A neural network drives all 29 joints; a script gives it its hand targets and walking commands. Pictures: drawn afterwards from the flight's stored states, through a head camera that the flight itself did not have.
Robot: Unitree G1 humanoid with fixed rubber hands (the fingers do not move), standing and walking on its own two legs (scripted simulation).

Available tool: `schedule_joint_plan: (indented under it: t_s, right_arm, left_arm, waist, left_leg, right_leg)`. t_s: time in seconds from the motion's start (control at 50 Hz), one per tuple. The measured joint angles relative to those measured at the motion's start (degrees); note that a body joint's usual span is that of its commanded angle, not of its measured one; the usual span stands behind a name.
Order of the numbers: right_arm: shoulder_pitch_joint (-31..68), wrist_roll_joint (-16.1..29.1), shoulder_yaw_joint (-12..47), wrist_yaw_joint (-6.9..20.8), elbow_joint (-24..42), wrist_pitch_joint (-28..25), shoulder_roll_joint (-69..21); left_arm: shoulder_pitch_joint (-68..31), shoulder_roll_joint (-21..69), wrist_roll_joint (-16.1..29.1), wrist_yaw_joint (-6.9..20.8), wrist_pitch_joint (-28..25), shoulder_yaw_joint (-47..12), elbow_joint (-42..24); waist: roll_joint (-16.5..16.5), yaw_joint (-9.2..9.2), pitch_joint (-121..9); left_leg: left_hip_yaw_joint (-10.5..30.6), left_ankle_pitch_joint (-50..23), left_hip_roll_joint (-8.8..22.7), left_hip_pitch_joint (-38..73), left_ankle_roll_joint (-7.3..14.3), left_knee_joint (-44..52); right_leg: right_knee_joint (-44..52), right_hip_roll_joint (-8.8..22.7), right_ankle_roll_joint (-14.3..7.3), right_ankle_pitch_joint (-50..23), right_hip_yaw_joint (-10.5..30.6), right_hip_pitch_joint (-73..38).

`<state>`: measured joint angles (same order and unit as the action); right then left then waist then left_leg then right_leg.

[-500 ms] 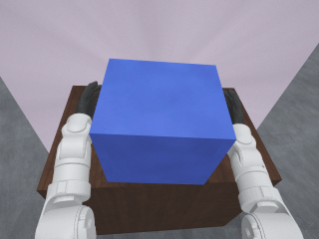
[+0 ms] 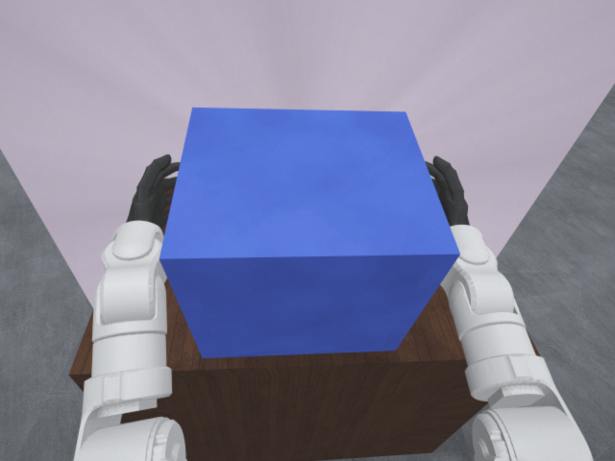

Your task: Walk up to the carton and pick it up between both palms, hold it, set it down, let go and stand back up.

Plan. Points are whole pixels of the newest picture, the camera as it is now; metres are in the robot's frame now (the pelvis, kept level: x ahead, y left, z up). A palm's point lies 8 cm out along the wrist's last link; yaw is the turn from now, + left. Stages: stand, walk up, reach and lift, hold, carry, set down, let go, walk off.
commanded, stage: reach and lift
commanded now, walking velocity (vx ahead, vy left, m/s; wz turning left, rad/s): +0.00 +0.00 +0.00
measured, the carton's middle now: (301, 238) +0.38 +0.00 +0.10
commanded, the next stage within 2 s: hold in 0.94 s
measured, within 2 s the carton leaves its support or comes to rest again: neither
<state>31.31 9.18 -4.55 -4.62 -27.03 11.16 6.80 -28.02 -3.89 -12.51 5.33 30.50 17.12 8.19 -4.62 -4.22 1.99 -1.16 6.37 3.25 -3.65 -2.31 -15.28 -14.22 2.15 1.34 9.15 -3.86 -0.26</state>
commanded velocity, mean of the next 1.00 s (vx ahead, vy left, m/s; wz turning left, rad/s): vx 0.00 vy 0.00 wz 0.00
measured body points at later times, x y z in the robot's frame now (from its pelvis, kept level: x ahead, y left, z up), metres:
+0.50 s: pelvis +0.00 +0.00 +0.00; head -0.02 +0.03 +0.45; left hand +0.38 +0.19 +0.17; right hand +0.38 -0.19 +0.18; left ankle +0.03 +0.14 -0.75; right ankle -0.01 -0.13 -0.75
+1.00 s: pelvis +0.00 +0.00 +0.00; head -0.03 +0.02 +0.45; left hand +0.37 +0.19 +0.18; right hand +0.38 -0.19 +0.20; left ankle +0.03 +0.14 -0.75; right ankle -0.01 -0.13 -0.75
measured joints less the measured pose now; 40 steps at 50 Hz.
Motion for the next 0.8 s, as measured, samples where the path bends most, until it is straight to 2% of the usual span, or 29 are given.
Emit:
schedule_joint_plan:
  t_s: [0.36,0.8]
  right_arm:
    - [2.52,1.42,-0.26,0.48,0.28,3.59,0.72]
    - [3.87,3.76,0.73,-0.71,2.81,7.8,1.53]
  left_arm:
    - [-1.44,0.52,-0.5,0.07,4.49,1.02,-2.47]
    - [-1.44,0.2,-0.19,0.14,8.31,1.22,-5.67]
  waist:
    - [0.62,-0.11,-0.7]
    - [0.98,-0.16,-1.56]
  left_leg:
    - [-0.29,0.02,0.27,-0.3,-0.07,-0.11]
    - [-0.35,0.7,0.71,0.2,-0.32,-0.67]
  right_leg:
    - [-0.05,-0.25,-0.1,-0.14,0.34,0.45]
    - [0.25,-0.69,-0.26,0.03,0.45,-0.37]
